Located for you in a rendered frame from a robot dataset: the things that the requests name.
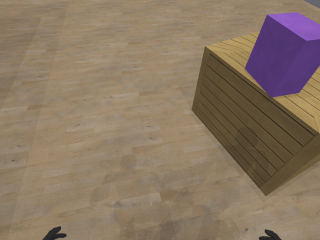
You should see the pedestal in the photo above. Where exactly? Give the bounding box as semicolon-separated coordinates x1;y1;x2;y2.
191;31;320;196

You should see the robot right hand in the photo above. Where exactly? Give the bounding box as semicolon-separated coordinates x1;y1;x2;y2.
259;229;281;240

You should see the carton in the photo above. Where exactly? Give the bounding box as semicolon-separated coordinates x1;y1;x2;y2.
245;12;320;98

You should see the robot left hand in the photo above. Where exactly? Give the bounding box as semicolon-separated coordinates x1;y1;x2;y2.
42;226;67;240

